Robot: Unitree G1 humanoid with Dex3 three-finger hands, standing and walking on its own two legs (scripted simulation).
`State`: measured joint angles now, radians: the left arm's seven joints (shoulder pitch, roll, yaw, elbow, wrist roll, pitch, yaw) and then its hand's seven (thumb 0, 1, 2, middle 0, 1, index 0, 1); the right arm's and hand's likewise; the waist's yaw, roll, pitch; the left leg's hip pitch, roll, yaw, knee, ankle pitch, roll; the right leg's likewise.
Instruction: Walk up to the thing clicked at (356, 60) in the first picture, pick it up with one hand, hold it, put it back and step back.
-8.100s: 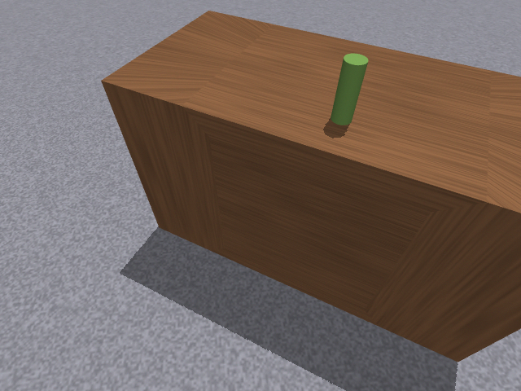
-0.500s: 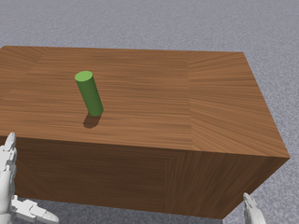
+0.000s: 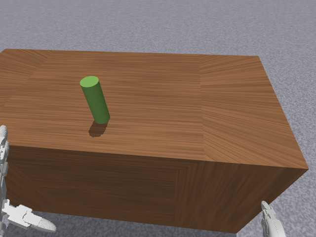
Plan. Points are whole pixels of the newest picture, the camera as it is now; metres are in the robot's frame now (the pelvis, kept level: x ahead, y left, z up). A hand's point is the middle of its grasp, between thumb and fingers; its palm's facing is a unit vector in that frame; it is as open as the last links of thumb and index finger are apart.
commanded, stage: go down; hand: left
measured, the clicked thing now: (96, 101) +0.50 +0.24 +0.05
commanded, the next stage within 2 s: none
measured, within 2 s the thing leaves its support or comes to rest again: neither
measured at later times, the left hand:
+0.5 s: hand (18, 157) +0.24 +0.31 +0.13, palm faces +0.36 -0.89 -0.29, open 17.6 cm
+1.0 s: hand (13, 126) +0.32 +0.36 +0.14, palm faces +0.20 -0.98 -0.03, open 17.4 cm
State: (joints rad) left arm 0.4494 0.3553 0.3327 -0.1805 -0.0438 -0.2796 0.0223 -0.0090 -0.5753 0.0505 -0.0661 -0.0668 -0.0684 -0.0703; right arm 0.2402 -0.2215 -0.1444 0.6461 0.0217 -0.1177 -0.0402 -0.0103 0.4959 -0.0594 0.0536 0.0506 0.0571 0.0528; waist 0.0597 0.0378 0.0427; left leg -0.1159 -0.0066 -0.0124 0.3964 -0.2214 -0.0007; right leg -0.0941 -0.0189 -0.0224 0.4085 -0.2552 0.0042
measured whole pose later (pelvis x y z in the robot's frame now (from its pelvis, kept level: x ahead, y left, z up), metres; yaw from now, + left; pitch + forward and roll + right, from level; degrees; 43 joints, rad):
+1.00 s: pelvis +0.00 +0.01 -0.01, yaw +0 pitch +3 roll -1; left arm -0.33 0.63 0.59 0.73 -0.25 -0.08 -0.51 -0.01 -0.53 0.07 -0.05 -0.05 -0.04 -0.06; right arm 0.22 -0.24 -0.02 0.71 0.02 -0.18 -0.13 -0.01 0.53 -0.05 0.05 0.05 0.06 0.05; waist -0.01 0.00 -0.08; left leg -0.30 0.00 0.00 0.49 -0.25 0.01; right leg -0.26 -0.02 -0.01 0.46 -0.26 0.02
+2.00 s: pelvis +0.01 +0.02 -0.01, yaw +0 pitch +11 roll -2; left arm -0.61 0.88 0.65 1.08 -0.20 -0.08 -0.61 -0.01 -0.56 0.08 -0.04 -0.05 -0.04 -0.06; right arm 0.18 -0.24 0.02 0.72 0.01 -0.23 -0.16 -0.01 0.53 -0.06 0.06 0.05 0.06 0.05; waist -0.07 -0.01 -0.13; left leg -0.49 0.01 -0.02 0.61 -0.31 0.02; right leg -0.42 -0.01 -0.03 0.52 -0.29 0.02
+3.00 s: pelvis +0.01 +0.03 -0.03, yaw -1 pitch +16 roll -3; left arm -0.79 1.03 0.66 1.23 -0.14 -0.08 -0.62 -0.01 -0.59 0.06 -0.05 -0.05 -0.05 -0.06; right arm 0.23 -0.25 0.07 0.57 0.00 -0.22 -0.15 -0.01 0.52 -0.06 0.06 0.05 0.06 0.05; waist -0.11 -0.01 -0.15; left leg -0.67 0.02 -0.02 0.77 -0.38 0.03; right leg -0.59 0.01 -0.03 0.66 -0.35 0.03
